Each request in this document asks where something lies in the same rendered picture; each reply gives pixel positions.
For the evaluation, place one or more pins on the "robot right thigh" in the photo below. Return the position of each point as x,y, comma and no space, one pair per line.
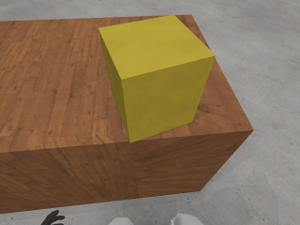
184,219

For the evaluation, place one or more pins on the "left robot hand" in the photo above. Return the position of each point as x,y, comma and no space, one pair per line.
52,217

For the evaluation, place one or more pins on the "carton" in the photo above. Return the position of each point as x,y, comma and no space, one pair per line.
157,70

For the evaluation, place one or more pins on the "pedestal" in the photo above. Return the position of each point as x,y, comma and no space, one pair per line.
62,140

